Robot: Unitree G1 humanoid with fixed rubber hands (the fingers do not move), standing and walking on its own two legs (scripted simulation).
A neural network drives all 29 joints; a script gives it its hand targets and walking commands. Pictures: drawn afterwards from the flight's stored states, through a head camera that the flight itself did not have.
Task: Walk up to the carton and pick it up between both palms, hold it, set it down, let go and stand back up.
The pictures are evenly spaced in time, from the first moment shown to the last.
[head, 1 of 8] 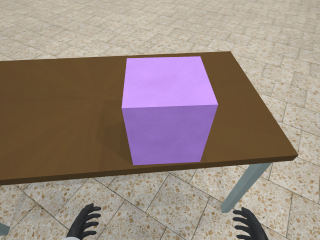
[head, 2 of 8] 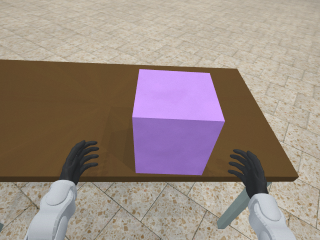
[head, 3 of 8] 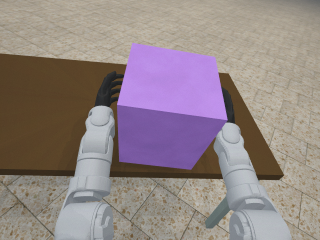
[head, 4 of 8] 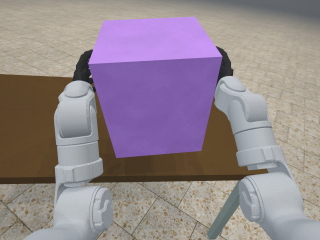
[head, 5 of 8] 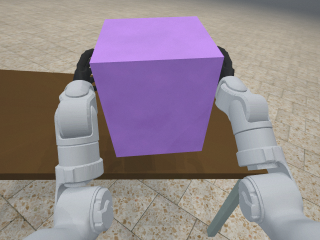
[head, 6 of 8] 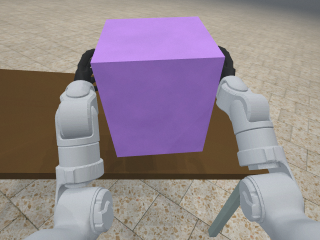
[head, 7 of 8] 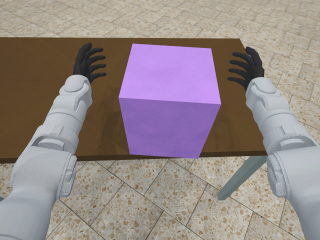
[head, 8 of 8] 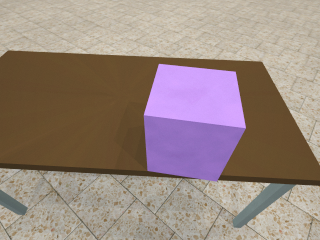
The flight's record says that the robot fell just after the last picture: no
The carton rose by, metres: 0.20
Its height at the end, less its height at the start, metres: +0.00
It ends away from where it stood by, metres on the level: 0.02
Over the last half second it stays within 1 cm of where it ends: yes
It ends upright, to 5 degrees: yes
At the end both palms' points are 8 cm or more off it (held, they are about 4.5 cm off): yes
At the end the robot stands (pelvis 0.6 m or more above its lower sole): yes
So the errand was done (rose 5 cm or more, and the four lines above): yes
